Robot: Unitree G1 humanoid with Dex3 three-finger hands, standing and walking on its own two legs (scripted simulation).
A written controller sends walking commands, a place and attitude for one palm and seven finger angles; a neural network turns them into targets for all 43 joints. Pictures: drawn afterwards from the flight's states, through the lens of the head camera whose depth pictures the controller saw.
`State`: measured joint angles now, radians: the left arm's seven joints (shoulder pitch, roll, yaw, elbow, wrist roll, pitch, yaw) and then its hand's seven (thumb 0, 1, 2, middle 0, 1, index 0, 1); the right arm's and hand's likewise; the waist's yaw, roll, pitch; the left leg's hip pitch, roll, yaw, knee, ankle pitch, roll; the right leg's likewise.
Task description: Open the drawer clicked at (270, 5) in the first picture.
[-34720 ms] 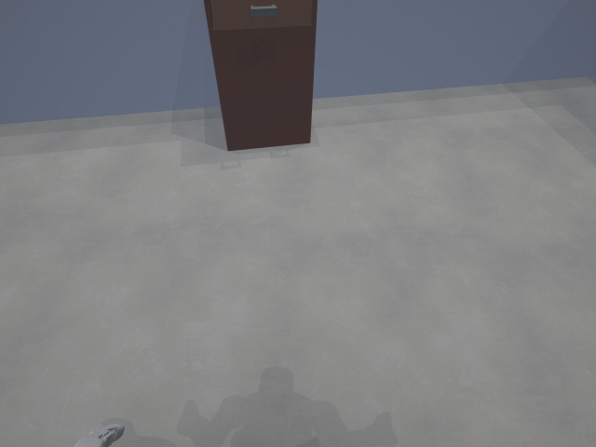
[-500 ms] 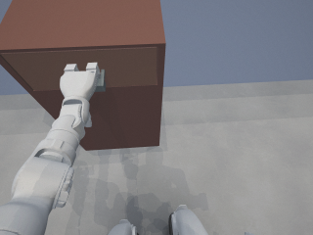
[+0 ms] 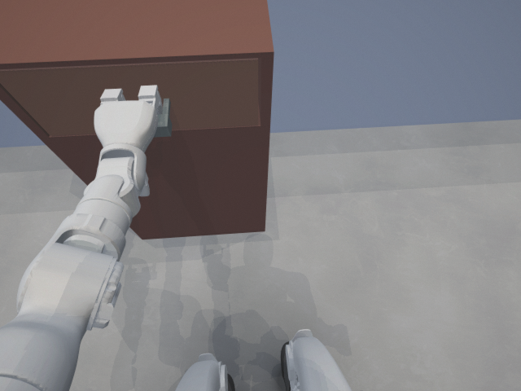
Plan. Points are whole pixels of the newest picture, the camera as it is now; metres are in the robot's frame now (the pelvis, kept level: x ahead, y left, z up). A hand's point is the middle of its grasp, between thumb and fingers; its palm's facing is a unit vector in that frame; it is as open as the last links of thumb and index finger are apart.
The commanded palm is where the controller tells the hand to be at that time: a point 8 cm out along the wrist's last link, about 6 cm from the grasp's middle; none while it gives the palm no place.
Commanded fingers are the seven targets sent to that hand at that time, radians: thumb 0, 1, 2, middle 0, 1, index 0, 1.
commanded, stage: lift the hand off the handle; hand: left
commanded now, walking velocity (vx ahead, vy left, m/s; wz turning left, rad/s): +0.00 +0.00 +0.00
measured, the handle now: (140, 116) +0.57 +0.16 +0.01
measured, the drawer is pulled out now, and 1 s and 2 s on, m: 0.00 0.00 0.00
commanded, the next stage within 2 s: draw the hand back to the body in 1.44 s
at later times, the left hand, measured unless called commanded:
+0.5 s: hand (136, 140) +0.52 +0.16 +0.02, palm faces -0.10 +0.02 -0.99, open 13.8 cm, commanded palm +0.51 +0.17 +0.10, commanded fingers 0.00 -0.50 0.30 -0.30 -1.20 -0.30 -1.20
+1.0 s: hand (124, 99) +0.54 +0.16 +0.09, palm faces -0.03 -0.02 -1.00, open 13.4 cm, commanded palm +0.51 +0.17 +0.17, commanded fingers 0.00 -0.50 0.30 -0.30 -1.20 -0.30 -1.20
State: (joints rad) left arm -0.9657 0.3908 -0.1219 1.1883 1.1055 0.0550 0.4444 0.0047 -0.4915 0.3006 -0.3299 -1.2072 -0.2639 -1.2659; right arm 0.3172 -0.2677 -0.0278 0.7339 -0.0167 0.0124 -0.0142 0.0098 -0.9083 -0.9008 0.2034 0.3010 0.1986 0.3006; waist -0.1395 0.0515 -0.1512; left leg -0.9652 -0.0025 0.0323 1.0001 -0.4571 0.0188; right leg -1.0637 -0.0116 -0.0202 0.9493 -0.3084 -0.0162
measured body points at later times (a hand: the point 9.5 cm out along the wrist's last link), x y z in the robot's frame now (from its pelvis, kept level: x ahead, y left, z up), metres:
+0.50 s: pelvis +0.00 +0.01 +0.01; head +0.13 -0.01 +0.44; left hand +0.51 +0.16 +0.08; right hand +0.00 -0.26 -0.12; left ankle +0.00 +0.11 -0.67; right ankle +0.07 -0.11 -0.67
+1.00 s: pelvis +0.06 +0.01 +0.05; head +0.14 -0.02 +0.49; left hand +0.53 +0.16 +0.15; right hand +0.11 -0.26 -0.09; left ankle +0.00 +0.11 -0.67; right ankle +0.07 -0.11 -0.67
